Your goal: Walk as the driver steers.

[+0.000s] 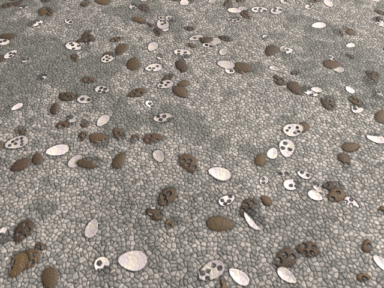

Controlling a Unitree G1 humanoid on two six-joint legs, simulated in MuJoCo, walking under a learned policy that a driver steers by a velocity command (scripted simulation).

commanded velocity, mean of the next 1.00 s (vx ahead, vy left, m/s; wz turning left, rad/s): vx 0.31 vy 0.00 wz -0.08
